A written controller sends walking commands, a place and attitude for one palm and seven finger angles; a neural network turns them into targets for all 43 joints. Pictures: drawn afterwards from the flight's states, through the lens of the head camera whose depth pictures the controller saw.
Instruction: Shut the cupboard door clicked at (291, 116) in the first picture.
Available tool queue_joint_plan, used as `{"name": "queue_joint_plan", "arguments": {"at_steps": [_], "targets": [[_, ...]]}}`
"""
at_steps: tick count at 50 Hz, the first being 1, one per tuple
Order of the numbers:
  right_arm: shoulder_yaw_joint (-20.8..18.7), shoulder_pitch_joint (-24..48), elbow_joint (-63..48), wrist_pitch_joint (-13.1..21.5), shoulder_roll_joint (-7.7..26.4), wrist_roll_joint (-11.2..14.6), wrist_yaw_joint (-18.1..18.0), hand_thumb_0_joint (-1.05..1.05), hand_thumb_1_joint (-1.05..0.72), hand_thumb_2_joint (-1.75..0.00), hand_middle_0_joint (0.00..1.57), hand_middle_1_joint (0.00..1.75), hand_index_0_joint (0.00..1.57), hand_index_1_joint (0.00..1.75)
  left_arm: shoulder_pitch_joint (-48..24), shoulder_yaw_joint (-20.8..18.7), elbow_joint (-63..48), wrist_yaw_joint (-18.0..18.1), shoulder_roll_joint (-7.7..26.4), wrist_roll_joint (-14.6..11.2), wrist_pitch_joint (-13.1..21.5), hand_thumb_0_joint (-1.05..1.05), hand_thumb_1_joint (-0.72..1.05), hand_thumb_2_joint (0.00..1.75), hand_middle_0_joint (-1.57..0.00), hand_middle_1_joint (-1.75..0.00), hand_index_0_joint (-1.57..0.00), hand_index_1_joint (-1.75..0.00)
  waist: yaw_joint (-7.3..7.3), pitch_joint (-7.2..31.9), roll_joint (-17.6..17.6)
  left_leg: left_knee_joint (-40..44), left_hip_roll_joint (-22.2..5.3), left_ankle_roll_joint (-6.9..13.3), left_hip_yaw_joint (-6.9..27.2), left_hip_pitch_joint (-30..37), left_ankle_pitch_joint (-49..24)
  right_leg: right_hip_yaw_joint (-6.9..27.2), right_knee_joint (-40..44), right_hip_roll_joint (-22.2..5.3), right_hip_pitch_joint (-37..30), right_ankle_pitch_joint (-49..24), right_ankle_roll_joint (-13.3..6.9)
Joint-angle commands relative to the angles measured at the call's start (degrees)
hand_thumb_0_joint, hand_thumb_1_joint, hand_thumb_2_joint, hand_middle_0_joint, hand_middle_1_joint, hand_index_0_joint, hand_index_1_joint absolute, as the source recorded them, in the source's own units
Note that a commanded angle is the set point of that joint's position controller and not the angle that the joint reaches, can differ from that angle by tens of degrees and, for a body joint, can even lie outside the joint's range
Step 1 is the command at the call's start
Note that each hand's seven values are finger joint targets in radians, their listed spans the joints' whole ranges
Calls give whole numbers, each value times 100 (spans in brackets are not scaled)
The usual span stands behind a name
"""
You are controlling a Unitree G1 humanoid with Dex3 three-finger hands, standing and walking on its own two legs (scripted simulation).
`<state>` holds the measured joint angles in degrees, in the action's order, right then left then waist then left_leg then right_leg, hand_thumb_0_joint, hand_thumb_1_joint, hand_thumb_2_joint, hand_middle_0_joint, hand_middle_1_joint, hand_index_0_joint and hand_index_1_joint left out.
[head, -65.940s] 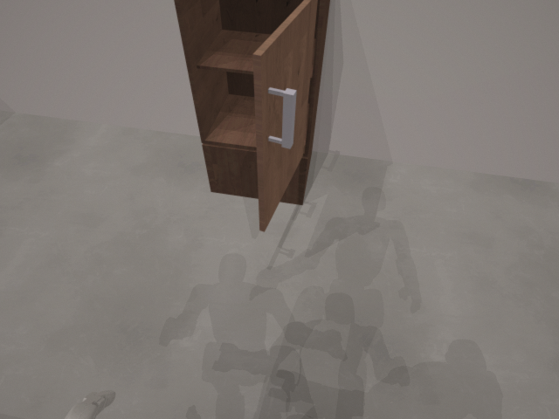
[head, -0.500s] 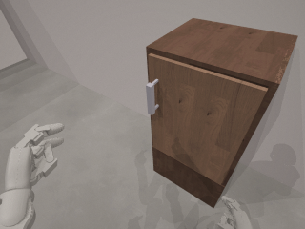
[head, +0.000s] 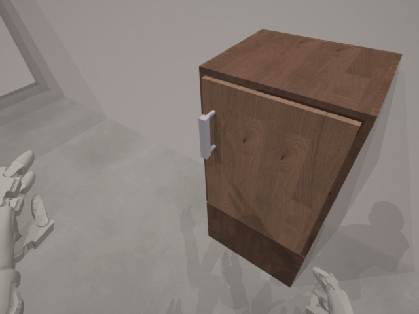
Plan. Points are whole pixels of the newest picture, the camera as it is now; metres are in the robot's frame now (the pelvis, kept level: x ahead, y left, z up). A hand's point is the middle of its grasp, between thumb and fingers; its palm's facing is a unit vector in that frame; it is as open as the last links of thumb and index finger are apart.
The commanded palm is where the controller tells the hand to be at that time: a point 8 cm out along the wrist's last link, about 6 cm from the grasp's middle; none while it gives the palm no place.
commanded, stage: step back with the hand held close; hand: left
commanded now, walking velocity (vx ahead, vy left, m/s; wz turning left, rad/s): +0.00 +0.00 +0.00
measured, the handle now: (208, 134) +0.64 +0.08 -0.02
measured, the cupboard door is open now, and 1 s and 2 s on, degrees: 0 0 0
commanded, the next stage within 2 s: stop stepping back and stand still in 1.32 s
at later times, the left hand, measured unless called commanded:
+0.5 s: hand (24, 230) +0.17 +0.29 +0.16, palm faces +0.40 -0.76 -0.51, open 7.4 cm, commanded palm +0.11 +0.32 +0.17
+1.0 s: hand out of the picture +0.09 +0.28 +0.17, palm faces +0.50 -0.77 -0.40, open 7.4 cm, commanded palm +0.02 +0.32 +0.17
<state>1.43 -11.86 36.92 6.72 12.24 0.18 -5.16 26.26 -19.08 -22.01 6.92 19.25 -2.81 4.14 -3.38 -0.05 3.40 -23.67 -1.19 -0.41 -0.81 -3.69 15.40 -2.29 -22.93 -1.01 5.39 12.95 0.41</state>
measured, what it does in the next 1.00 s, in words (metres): shifts its weight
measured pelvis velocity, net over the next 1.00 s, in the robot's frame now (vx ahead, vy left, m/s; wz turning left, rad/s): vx -0.12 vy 0.02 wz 0.02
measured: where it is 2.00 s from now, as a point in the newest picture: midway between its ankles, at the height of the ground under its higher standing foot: outside the picture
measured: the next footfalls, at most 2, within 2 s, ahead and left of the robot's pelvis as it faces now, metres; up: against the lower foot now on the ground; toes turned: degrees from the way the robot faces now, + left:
left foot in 1.44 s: -0.15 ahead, +0.13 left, +0.00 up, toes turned +4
right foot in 1.74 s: -0.28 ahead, -0.10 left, +0.00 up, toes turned -2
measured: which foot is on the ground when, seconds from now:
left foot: down 0.00-1.00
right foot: down 0.00-1.00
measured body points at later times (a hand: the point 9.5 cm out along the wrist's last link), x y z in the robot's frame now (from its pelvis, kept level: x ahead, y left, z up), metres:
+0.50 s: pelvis -0.03 +0.02 -0.01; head -0.02 +0.02 +0.44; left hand +0.15 +0.33 +0.19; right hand +0.14 -0.22 -0.09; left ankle -0.02 +0.12 -0.74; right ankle +0.00 -0.12 -0.74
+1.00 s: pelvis -0.12 +0.02 -0.02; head -0.11 +0.04 +0.43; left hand +0.06 +0.32 +0.19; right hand +0.04 -0.23 -0.10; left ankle -0.03 +0.12 -0.74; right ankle +0.00 -0.12 -0.74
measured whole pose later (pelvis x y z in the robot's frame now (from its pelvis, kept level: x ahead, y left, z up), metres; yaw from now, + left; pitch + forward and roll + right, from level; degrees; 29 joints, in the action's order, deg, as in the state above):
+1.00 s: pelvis -0.12 +0.02 -0.02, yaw +1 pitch +0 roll -2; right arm 0.6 -14.2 34.6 4.3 13.0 0.0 -4.3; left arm 27.8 -25.0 -29.5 11.2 23.0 -1.1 13.5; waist 0.7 -0.5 -0.7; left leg -38.8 -0.7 1.4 0.0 -26.6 17.0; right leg -2.7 -31.5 -1.6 24.9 9.3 0.8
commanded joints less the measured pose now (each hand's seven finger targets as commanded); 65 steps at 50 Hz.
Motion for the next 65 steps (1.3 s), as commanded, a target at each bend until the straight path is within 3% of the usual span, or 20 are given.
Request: {"name": "queue_joint_plan", "arguments": {"at_steps": [1, 5, 6, 7, 11, 16, 19, 24, 33, 38, 43, 46, 54, 56, 58, 59, 61, 63, 64, 65], "targets": [[-220, 800, -932, 258, 572, 7, -50, 0, -90, -90, 20, 30, 20, 30, -495, -768, -860, 66, 1038, -57, 361, 0, 90, 90, -20, -30, -20, -30, -1, -116, -19, 446, 43, 95, -137, -522, -1042, -73, 369, 72, 0, -655, -55], [-259, 769, -955, 210, 612, 14, -33, 0, -90, -90, 20, 30, 20, 30, -491, -714, -810, 18, 972, -82, 351, 0, 90, 90, -20, -30, -20, -30, 6, 15, -152, 459, 26, 123, -144, -471, -1069, -50, 372, 64, -66, -663, -37], [-343, 714, -1124, 100, 838, 44, 10, 0, -90, -90, 20, 30, 20, 30, -1009, -1225, -1084, 57, 1557, -47, 578, 0, 90, 90, -20, -30, -20, -30, 223, -12, -134, 90, -93, 219, -58, -926, -620, 460, 600, -254, 323, -782, -96], [-342, 655, -1046, 31, 751, 38, 9, 0, -90, -90, 20, 30, 20, 30, -431, -996, -665, 40, 1248, -54, 606, 0, 90, 90, -20, -30, -20, -30, 251, 129, -550, -144, -40, 228, 3, -872, -556, 561, 673, -449, 458, -751, -156], [-364, 624, -1089, -127, 706, 35, 38, 0, -90, -90, 20, 30, 20, 30, -164, -890, -1033, 105, 1245, 0, 712, 0, 90, 90, -20, -30, -20, -30, 306, 586, -543, -524, 13, 166, 14, -912, -710, 676, 490, -782, 488, -1130, -326], [-429, 645, -1322, -295, 804, 33, -60, 0, -90, -90, 20, 30, 20, 30, 219, -1241, -1744, 236, 1547, -43, 764, 0, 90, 90, -20, -30, -20, -30, 309, 1276, 80, -254, -232, 110, 204, -853, -2679, 191, -535, -369, -97, -2678, -115], [-422, 647, -1431, -387, 778, 31, -88, 0, -90, -90, 20, 30, 20, 30, 351, -1356, -1849, 245, 1619, -70, 732, 0, 90, 90, -20, -30, -20, -30, 281, 1273, 229, -222, -354, 89, 274, -1053, -3237, 126, -849, -227, -176, -2832, -46], [-461, 540, -1438, -426, 833, 52, -77, 0, -90, -90, 20, 30, 20, 30, 543, -1294, -1484, 249, 1443, -69, 721, 0, 90, 90, -20, -30, -20, -30, 324, 944, 16, 17, -480, 176, 367, -1872, -1833, 240, -898, -188, -210, -2202, -6], [-443, 504, -1477, -218, 956, 50, -77, 0, -90, -90, 20, 30, 20, 30, -19, -1381, -1724, 307, 1526, 164, 973, 0, 90, 90, -20, -30, -20, -30, 356, 365, 329, 557, -582, 588, 680, -4149, 2179, 456, -1263, -19, -775, -632, 71], [-437, 390, -1414, -17, 923, 3, -78, 0, -90, -90, 20, 30, 20, 30, -322, -1487, -2064, 376, 1629, 260, 1157, 0, 90, 90, -20, -30, -20, -30, 377, 420, 256, 184, -473, 586, 664, -4214, 2532, 694, -1140, -90, -504, -11, -2], [-425, 228, -1206, 76, 817, -47, -14, 0, -90, -90, 20, 30, 20, 30, -314, -1369, -1873, 465, 1573, 195, 1205, 0, 90, 90, -20, -30, -20, -30, 425, 253, -330, -947, -31, 245, 335, -2927, 1813, 1389, 230, -712, 1294, 1564, -362], [-375, 202, -1109, 51, 762, -38, 11, 0, -90, -90, 20, 30, 20, 30, -215, -1235, -1772, 521, 1506, 127, 1218, 0, 90, 90, -20, -30, -20, -30, 485, 258, -360, -870, -35, 200, 371, -2388, 1462, 1024, 383, -672, 1874, 1796, -306], [-460, 394, -1232, 156, 847, 21, -43, 0, -90, -90, 20, 30, 20, 30, 337, -1693, -2031, 473, 1676, 136, 1358, 0, 90, 90, -20, -30, -20, -30, 341, 988, 724, 697, -1024, 625, 1225, -4169, 1472, 265, -2050, 363, -731, -707, 87], [-534, 387, -1251, 215, 940, 40, -19, 0, -90, -90, 20, 30, 20, 30, 530, -1790, -1873, 409, 1654, 196, 1397, 0, 90, 90, -20, -30, -20, -30, 344, 925, 695, 656, -1144, 752, 1137, -4901, 2610, 479, -2247, 376, -1247, -461, 81], [-590, 455, -1290, 230, 1073, -34, -24, 0, -90, -90, 20, 30, 20, 30, 365, -1975, -1579, 373, 1719, 391, 1436, 0, 90, 90, -20, -30, -20, -30, 331, 285, 939, 602, -1162, 891, 1147, -6110, 3680, 757, -2347, 428, -1593, 22, 57], [-515, 288, -1164, 220, 890, -29, 10, 0, -90, -90, 20, 30, 20, 30, 273, -1642, -1673, 328, 1439, 318, 1438, 0, 90, 90, -20, -30, -20, -30, 424, 232, 486, 283, -919, 699, 958, -5441, 3038, 860, -2036, 247, -954, -409, -102], [-526, 383, -1173, 241, 851, -22, 36, 0, -90, -90, 20, 30, 20, 30, -5, -1553, -1907, 324, 1500, 250, 1400, 0, 90, 90, -20, -30, -20, -30, 423, 323, -21, -643, -476, 436, 580, -4320, 2760, 1582, -1157, -155, 464, 355, -293], [-553, 330, -1042, 175, 753, -73, 97, 0, -90, -90, 20, 30, 20, 30, -60, -1595, -1935, 396, 1677, 214, 1321, 0, 90, 90, -20, -30, -20, -30, 401, 302, -619, -1940, -141, 159, 300, -3258, 2310, 2669, 289, -991, 1972, 2213, -684], [-485, 278, -912, 98, 552, -55, 166, 0, -90, -90, 20, 30, 20, 30, -180, -1360, -2022, 446, 1644, 169, 1251, 0, 90, 90, -20, -30, -20, -30, 430, 383, -1354, -3008, 98, -60, 45, -2190, 1578, 2934, 1077, -1614, 2976, 2867, -931], [-462, 345, -826, 4, 508, -84, 211, 0, -90, -90, 20, 30, 20, 30, -388, -1283, -2113, 494, 1744, 186, 1211, 0, 90, 90, -20, -30, -20, -30, 448, 519, -1709, -3989, 149, -125, -46, -1615, 1318, 2833, 1445, -1878, 3428, 2972, -1036]]}}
